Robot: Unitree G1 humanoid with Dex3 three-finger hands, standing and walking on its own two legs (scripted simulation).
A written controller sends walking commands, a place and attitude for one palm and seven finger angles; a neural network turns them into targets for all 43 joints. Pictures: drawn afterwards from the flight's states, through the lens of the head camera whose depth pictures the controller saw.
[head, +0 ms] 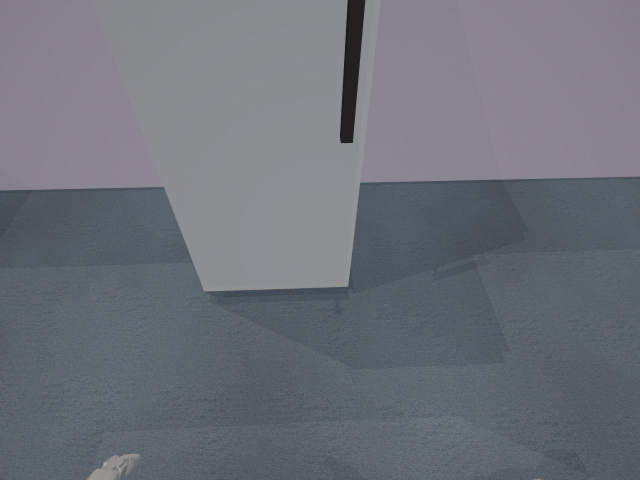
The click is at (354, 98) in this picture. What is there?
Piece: fridge door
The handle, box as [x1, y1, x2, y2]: [340, 0, 364, 142]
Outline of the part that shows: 364,0 348,0 347,4 340,126 341,142 352,142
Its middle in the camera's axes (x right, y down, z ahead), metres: +0.06 -0.37 +0.74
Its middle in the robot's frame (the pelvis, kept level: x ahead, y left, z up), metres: +0.83 +0.00 +0.17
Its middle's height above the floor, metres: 0.94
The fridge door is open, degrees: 0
